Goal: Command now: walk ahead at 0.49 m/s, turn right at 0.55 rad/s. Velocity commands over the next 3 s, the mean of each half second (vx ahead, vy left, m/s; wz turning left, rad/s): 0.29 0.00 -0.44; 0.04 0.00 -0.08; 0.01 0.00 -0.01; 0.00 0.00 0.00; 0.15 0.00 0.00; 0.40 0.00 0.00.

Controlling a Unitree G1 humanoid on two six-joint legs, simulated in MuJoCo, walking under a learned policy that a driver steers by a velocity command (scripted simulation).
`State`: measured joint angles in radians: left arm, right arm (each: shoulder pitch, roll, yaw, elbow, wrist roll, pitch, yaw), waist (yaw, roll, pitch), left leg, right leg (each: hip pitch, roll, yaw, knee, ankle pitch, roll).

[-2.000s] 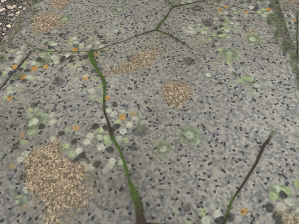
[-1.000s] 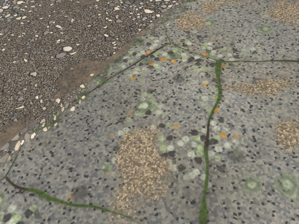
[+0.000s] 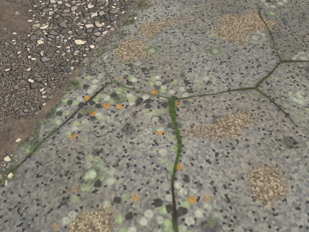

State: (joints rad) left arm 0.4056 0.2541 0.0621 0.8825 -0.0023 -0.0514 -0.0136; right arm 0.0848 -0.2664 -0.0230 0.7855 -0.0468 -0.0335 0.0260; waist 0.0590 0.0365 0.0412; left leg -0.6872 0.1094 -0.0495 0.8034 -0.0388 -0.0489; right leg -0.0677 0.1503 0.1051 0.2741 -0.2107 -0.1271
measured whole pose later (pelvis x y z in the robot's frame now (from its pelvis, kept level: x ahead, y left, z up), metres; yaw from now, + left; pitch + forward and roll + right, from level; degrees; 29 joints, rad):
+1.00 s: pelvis +0.25 +0.01 +0.00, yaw -14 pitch -1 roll +1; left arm 0.21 0.21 0.00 0.95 0.01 -0.01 0.03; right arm 0.29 -0.22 -0.01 1.00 -0.01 0.00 -0.02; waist -0.02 0.01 0.02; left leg -0.14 0.02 0.06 0.38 -0.22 -0.01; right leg -0.18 0.05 0.01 0.40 -0.20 -0.05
